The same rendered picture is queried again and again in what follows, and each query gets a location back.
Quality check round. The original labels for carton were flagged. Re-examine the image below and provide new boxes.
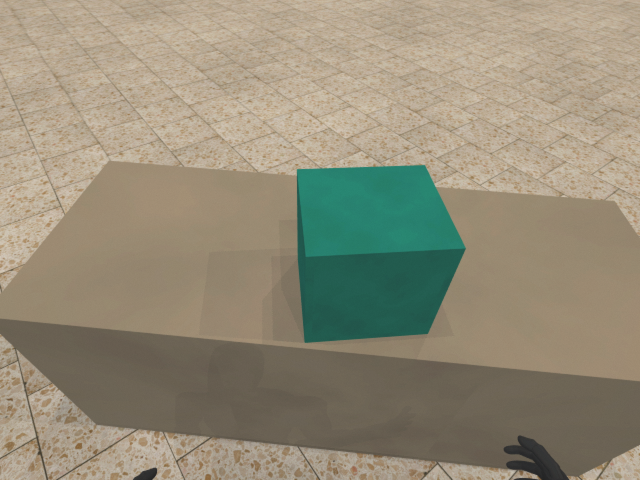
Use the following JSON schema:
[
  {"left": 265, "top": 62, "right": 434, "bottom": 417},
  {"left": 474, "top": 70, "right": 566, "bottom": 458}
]
[{"left": 297, "top": 165, "right": 466, "bottom": 343}]

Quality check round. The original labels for robot right hand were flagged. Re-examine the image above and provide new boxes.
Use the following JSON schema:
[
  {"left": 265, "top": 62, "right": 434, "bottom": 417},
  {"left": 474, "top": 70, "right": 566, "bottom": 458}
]
[{"left": 504, "top": 435, "right": 569, "bottom": 480}]

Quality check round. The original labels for pedestal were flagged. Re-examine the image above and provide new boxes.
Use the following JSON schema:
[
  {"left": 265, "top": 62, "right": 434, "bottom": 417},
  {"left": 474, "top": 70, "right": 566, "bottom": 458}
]
[{"left": 0, "top": 161, "right": 640, "bottom": 477}]

